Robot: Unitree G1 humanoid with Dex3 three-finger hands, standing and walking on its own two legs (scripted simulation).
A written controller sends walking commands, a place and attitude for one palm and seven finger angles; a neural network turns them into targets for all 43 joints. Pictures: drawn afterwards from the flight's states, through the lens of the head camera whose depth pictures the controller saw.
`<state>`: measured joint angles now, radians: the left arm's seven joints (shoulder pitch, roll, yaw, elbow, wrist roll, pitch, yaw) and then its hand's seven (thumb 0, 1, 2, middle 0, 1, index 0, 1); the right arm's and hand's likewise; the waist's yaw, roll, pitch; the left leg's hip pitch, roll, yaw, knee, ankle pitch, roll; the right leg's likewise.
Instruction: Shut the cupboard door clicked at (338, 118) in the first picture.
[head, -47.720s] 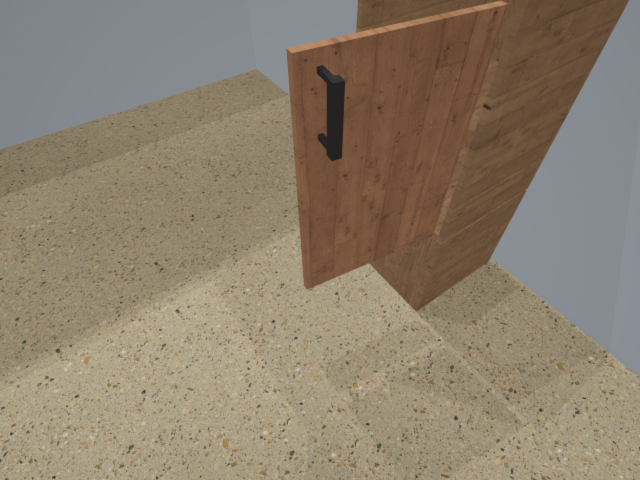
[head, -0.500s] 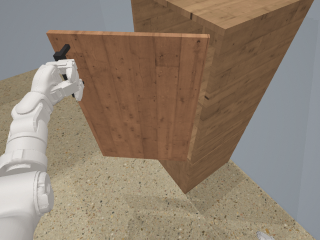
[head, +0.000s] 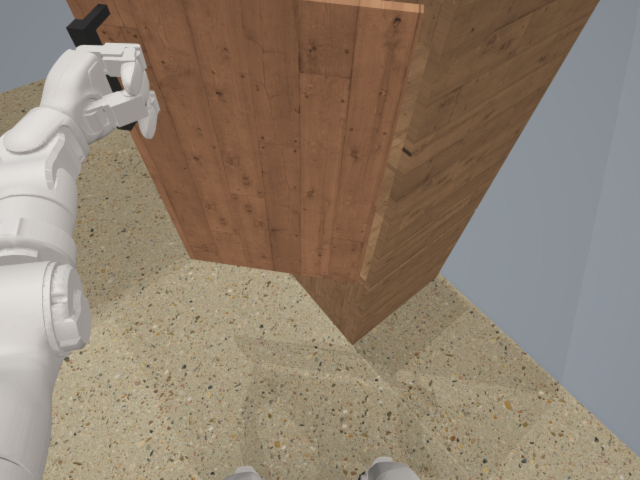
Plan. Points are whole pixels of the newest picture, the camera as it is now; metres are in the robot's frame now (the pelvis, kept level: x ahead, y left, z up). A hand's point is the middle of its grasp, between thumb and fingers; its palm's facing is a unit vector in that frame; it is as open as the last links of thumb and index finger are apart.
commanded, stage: push the door shut along its arc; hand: left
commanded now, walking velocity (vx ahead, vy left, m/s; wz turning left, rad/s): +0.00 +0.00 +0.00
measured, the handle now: (113, 71) +0.57 +0.22 +0.18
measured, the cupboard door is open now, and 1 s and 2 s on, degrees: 43 31 26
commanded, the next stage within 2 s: pull the fist back off the door in 0.82 s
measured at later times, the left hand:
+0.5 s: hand (196, 65) +0.57 +0.12 +0.19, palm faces -0.36 -0.93 -0.02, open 2.9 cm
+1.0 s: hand (221, 55) +0.58 +0.09 +0.19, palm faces -0.28 -0.96 +0.08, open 3.4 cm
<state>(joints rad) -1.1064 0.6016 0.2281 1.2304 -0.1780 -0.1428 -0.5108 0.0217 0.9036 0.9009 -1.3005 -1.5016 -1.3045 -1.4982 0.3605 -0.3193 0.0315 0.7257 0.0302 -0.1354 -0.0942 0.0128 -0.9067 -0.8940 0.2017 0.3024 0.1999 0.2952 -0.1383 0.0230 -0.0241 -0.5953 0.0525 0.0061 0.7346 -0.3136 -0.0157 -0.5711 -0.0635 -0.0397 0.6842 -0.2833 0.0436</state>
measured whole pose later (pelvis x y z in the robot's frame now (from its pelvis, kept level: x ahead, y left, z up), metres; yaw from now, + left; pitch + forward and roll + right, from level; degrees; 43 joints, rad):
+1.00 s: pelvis +0.02 +0.00 -0.02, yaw +0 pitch +18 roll -2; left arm -1.41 0.54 0.26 1.37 -0.13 -0.07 -0.37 0.02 0.99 1.02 -1.30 -1.50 -1.30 -1.50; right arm 0.38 -0.31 0.01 0.75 -0.01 -0.10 -0.06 0.01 -0.91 -0.89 0.20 0.30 0.20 0.29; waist -0.20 0.05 -0.06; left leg -0.78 0.07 -0.01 0.85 -0.38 -0.03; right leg -0.74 -0.04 -0.05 0.78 -0.34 0.04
